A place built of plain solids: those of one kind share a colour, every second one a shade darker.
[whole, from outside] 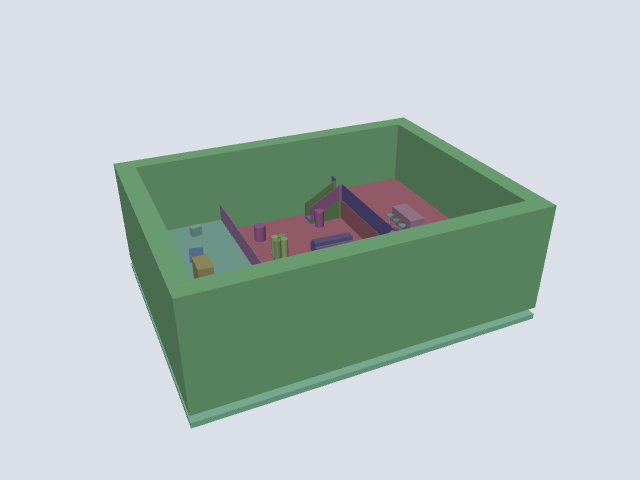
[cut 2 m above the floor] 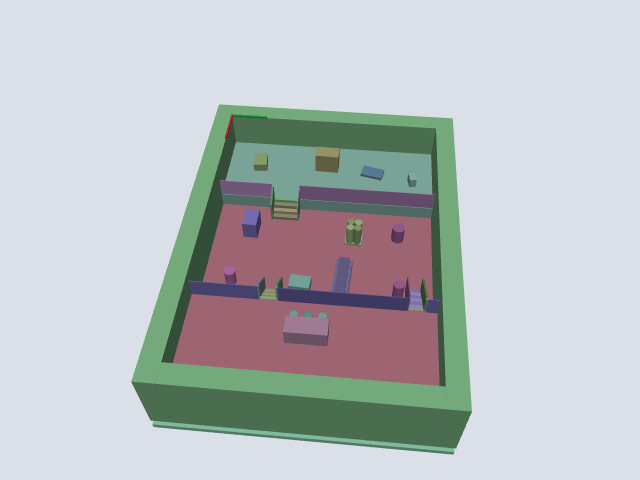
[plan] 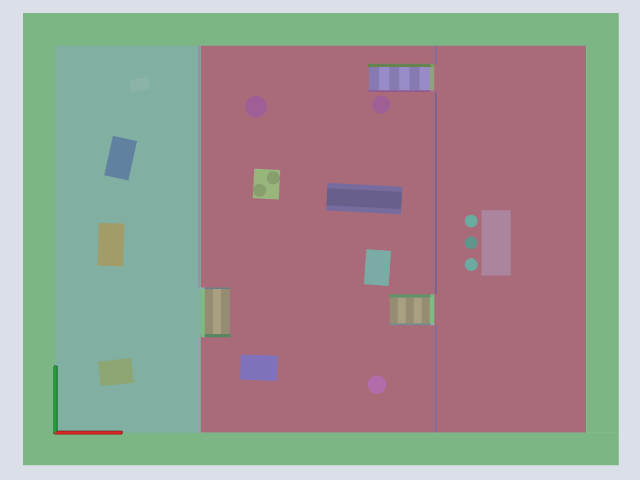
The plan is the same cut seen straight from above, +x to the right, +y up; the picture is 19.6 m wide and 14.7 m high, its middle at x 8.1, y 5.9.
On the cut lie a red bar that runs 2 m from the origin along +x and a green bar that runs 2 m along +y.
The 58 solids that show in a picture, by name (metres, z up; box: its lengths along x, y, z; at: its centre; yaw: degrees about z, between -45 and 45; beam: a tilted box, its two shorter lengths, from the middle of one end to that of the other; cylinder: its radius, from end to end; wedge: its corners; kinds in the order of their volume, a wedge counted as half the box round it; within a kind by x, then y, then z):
{
 "wall_1": {"box": [1.0, 11.85, 5.93], "at": [-0.5, 5.92, 1.96]},
 "wall_2": {"wedge": [[4.57, 2.92, -0.05], [4.57, 2.92, 1.78], [4.57, 3.02, -0.05], [4.57, 3.02, 1.78], [5.37, 2.92, -0.05], [5.37, 2.92, 1.16], [5.37, 3.02, -0.05], [5.37, 3.02, 1.16]]},
 "wall_3": {"box": [18.25, 1.0, 5.93], "at": [8.12, -0.5, 1.96]},
 "wall_4": {"box": [18.25, 1.0, 5.93], "at": [8.12, 12.35, 1.96]},
 "wall_5": {"wedge": [[10.2, 4.14, -0.05], [10.2, 4.14, 1.18], [10.2, 4.24, -0.05], [10.2, 4.24, 1.18], [11.48, 4.14, -0.05], [11.48, 4.14, 2.26], [11.48, 4.24, -0.05], [11.48, 4.24, 2.26]]},
 "wall_6": {"box": [1.0, 11.85, 5.93], "at": [16.75, 5.92, 1.96]},
 "floor_1": {"box": [7.15, 11.85, 1.0], "at": [8.03, 5.92, -0.5]},
 "floor_2": {"box": [4.65, 11.85, 2.25], "at": [13.93, 5.92, 0.12]},
 "floor_zta_1": {"box": [4.45, 11.85, 1.79], "at": [2.23, 5.92, -0.11]},
 "floor_base_1": {"box": [18.25, 13.85, 0.3], "at": [8.12, 5.92, -1.57]},
 "floor_base_zta_1": {"box": [4.45, 11.85, 0.3], "at": [2.22, 5.92, -0.78]},
 "island_1": {"box": [0.9, 2.0, 0.93], "at": [13.49, 5.81, 1.71]},
 "cask_row_1": {"box": [2.3, 0.85, 0.55], "at": [9.46, 7.17, 0.28], "yaw": -2.9},
 "cask_row_2": {"box": [2.3, 0.53, 0.22], "at": [9.46, 7.17, 0.66], "yaw": -2.9},
 "zta_pallet_load_1": {"box": [0.79, 1.31, 1.2], "at": [1.7, 5.76, 1.39], "yaw": -1.6},
 "step_1": {"box": [0.26, 1.38, 0.65], "at": [4.7, 3.71, 0.27]},
 "step_2": {"box": [0.26, 1.38, 0.45], "at": [4.95, 3.71, 0.17]},
 "step_3": {"box": [0.26, 1.38, 0.25], "at": [5.21, 3.71, 0.07]},
 "step_4": {"box": [0.27, 0.8, 0.26], "at": [10.36, 3.74, 0.08]},
 "step_5": {"box": [0.27, 0.8, 0.47], "at": [10.61, 3.74, 0.18]},
 "step_6": {"box": [0.27, 0.8, 0.67], "at": [10.86, 3.74, 0.29]},
 "step_7": {"box": [0.27, 0.8, 0.88], "at": [11.1, 3.74, 0.39]},
 "step_8": {"box": [0.27, 0.8, 1.09], "at": [11.35, 3.74, 0.49]},
 "step_ser_1": {"box": [0.34, 0.72, 0.23], "at": [9.77, 10.84, 0.06]},
 "step_ser_2": {"box": [0.34, 0.72, 0.41], "at": [10.08, 10.84, 0.15]},
 "step_ser_3": {"box": [0.34, 0.72, 0.58], "at": [10.39, 10.84, 0.24]},
 "step_ser_4": {"box": [0.34, 0.72, 0.76], "at": [10.7, 10.84, 0.33]},
 "step_ser_5": {"box": [0.34, 0.72, 0.94], "at": [11.0, 10.84, 0.42]},
 "step_ser_6": {"box": [0.34, 0.72, 1.12], "at": [11.31, 10.84, 0.51]},
 "pallet_load_1": {"box": [1.13, 0.77, 1.05], "at": [6.23, 1.99, 0.53], "yaw": -2.0},
 "barrel_1": {"cylinder": 0.34, "from": [6.14, 9.98, 0.0], "to": [6.14, 9.98, 0.92]},
 "barrel_2": {"cylinder": 0.28, "from": [9.85, 1.47, 0.0], "to": [9.85, 1.47, 0.93]},
 "barrel_3": {"cylinder": 0.28, "from": [9.97, 10.04, 0.0], "to": [9.97, 10.04, 1.02]},
 "keg_stack_1": {"cylinder": 0.2, "from": [6.25, 7.42, 0.14], "to": [6.25, 7.42, 1.27]},
 "keg_stack_2": {"cylinder": 0.2, "from": [6.27, 7.82, 0.14], "to": [6.27, 7.82, 1.27]},
 "keg_stack_3": {"box": [0.8, 0.91, 0.19], "at": [6.46, 7.61, 0.05], "yaw": -2.9},
 "keg_stack_4": {"cylinder": 0.2, "from": [6.65, 7.4, 0.14], "to": [6.65, 7.4, 1.27]},
 "keg_stack_5": {"cylinder": 0.2, "from": [6.67, 7.8, 0.14], "to": [6.67, 7.8, 1.27]},
 "zta_rail_rim_1": {"box": [0.04, 2.92, 1.05], "at": [4.4, 1.46, 1.31]},
 "zta_rail_rim_2": {"box": [0.04, 7.4, 1.05], "at": [4.4, 8.15, 1.31]},
 "rail_rim_1": {"box": [0.04, 3.29, 1.05], "at": [11.65, 1.65, 1.77]},
 "rail_rim_2": {"box": [0.04, 6.19, 1.05], "at": [11.65, 7.34, 1.77]},
 "rail_rim_3": {"box": [0.04, 0.55, 1.05], "at": [11.65, 11.57, 1.77]},
 "sack_pile_1": {"box": [0.76, 1.08, 0.5], "at": [9.86, 5.05, 0.25], "yaw": -4.0},
 "zta_sack_pile_1": {"box": [1.02, 0.76, 0.48], "at": [1.85, 1.85, 1.03], "yaw": 5.9},
 "floor_hda_1": {"box": [0.12, 1.38, 0.84], "at": [4.51, 3.71, 0.37]},
 "floor_hda_2": {"box": [0.14, 0.8, 1.29], "at": [11.53, 3.74, 0.6]},
 "wall_ser_1": {"wedge": [[9.57, 10.43, -0.05], [9.57, 10.43, 0.24], [9.57, 10.48, -0.05], [9.57, 10.48, 0.24], [11.48, 10.43, -0.05], [11.48, 10.43, 1.34], [11.48, 10.48, -0.05], [11.48, 10.48, 1.34]]},
 "wall_ser_2": {"wedge": [[9.57, 11.2, -0.05], [9.57, 11.2, 1.08], [9.57, 11.3, -0.05], [9.57, 11.3, 1.08], [11.48, 11.2, -0.05], [11.48, 11.2, 2.18], [11.48, 11.3, -0.05], [11.48, 11.3, 2.18]]},
 "zta_pallet_1": {"box": [0.76, 1.24, 0.2], "at": [1.99, 8.41, 0.84], "yaw": -12.4},
 "floor_ser_hda_1": {"box": [0.15, 0.72, 1.29], "at": [11.53, 10.84, 0.6]},
 "zta_crate_stack_1": {"box": [0.58, 0.37, 0.55], "at": [2.58, 10.67, 1.06], "yaw": 11.3},
 "rail_ser_1": {"wedge": [[9.57, 10.43, 0.24], [9.57, 10.43, 1.13], [9.57, 10.48, 0.24], [9.57, 10.48, 1.13], [11.48, 10.43, 1.34], [11.48, 10.43, 2.23], [11.48, 10.48, 1.34], [11.48, 10.48, 2.23]]},
 "rail_1": {"wedge": [[4.57, 4.4, 0.88], [4.57, 4.4, 1.67], [4.57, 4.45, 0.88], [4.57, 4.45, 1.67], [5.37, 4.4, 0.26], [5.37, 4.4, 1.05], [5.37, 4.45, 0.26], [5.37, 4.45, 1.05]]},
 "rail_2": {"wedge": [[10.2, 3.29, 0.24], [10.2, 3.29, 1.13], [10.2, 3.34, 0.24], [10.2, 3.34, 1.13], [11.48, 3.29, 1.32], [11.48, 3.29, 2.21], [11.48, 3.34, 1.32], [11.48, 3.34, 2.21]]},
 "stool_seat_1": {"cylinder": 0.2, "from": [12.73, 5.15, 1.79], "to": [12.73, 5.15, 1.85]},
 "stool_seat_2": {"cylinder": 0.2, "from": [12.73, 5.81, 1.79], "to": [12.73, 5.81, 1.85]},
 "stool_seat_3": {"cylinder": 0.2, "from": [12.73, 6.48, 1.79], "to": [12.73, 6.48, 1.85]}
}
